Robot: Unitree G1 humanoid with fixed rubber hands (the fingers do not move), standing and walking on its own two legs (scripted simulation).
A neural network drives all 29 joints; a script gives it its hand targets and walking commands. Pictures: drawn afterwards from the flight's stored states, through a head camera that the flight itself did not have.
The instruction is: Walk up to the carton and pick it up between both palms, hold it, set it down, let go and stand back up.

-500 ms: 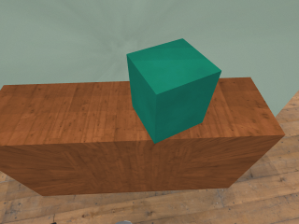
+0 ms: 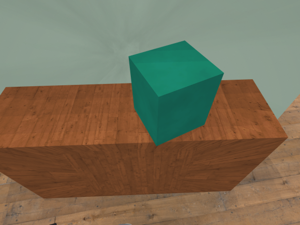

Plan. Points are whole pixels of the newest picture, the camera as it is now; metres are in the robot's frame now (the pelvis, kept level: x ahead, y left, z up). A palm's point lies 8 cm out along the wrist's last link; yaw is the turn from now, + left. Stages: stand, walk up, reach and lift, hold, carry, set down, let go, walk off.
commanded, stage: walk up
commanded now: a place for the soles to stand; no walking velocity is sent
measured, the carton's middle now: (170, 94) +0.53 -0.06 +0.02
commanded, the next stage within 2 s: none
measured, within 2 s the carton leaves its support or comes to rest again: neither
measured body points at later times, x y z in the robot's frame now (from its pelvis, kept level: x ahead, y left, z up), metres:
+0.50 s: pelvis +0.00 +0.00 +0.00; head +0.02 +0.01 +0.45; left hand +0.09 +0.31 -0.13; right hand +0.07 -0.30 -0.12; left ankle +0.03 +0.13 -0.71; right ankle +0.00 -0.13 -0.71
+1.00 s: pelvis +0.00 +0.00 +0.00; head +0.02 +0.00 +0.45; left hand +0.09 +0.31 -0.12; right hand +0.08 -0.30 -0.13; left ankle +0.03 +0.13 -0.71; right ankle +0.00 -0.13 -0.71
